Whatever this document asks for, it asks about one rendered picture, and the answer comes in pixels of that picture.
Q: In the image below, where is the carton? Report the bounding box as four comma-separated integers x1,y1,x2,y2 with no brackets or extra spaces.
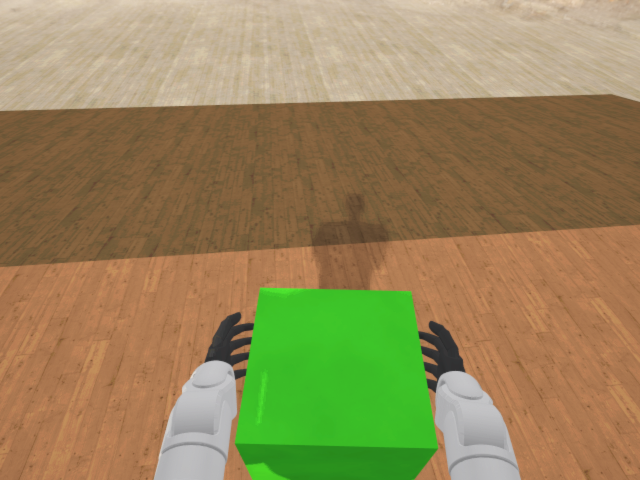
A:
235,288,438,480

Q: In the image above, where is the right robot hand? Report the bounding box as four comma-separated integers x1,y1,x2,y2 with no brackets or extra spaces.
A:
418,321,466,393

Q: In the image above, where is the robot right forearm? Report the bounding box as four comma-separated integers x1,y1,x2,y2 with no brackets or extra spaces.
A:
435,371,521,480

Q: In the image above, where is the robot left forearm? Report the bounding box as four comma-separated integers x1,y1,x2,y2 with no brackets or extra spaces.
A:
154,361,237,480

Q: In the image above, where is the left robot hand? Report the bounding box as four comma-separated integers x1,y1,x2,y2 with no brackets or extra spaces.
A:
204,312,254,380

